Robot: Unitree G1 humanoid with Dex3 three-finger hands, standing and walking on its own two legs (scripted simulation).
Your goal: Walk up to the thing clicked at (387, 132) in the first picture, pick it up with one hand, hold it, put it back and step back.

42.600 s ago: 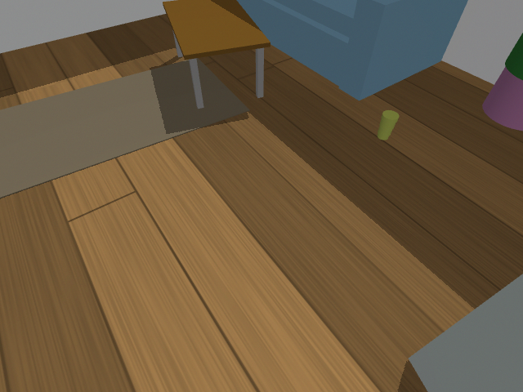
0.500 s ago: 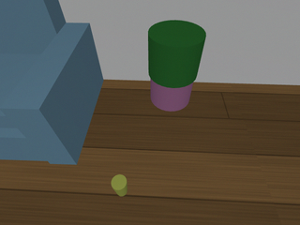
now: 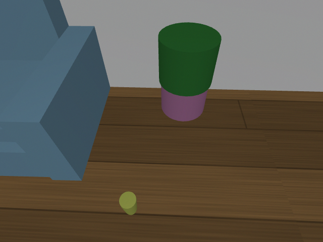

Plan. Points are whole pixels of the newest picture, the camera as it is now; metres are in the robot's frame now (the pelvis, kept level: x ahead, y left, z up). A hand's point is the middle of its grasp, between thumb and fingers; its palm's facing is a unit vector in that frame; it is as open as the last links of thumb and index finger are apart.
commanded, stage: stand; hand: left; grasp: from the side
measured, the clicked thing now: (129, 204) +0.44 +0.21 -0.70
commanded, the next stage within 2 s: step back in 0.32 s
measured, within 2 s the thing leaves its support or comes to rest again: neither
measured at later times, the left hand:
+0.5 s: hand out of the picture +0.07 +0.27 -0.16, palm faces +0.01 -0.93 -0.38, open 7.4 cm
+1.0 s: hand out of the picture +0.02 +0.30 -0.18, palm faces -0.11 -0.92 -0.38, open 7.4 cm
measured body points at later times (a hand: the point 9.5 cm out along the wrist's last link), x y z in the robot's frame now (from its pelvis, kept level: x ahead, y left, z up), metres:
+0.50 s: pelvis -0.03 +0.01 -0.01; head +0.03 +0.00 +0.43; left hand +0.07 +0.32 -0.14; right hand +0.07 -0.31 -0.14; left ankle -0.01 +0.13 -0.74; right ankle +0.00 -0.13 -0.75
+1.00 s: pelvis -0.11 +0.05 -0.03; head -0.03 +0.05 +0.41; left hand +0.02 +0.35 -0.16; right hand -0.04 -0.27 -0.15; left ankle -0.07 +0.14 -0.75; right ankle -0.15 -0.08 -0.73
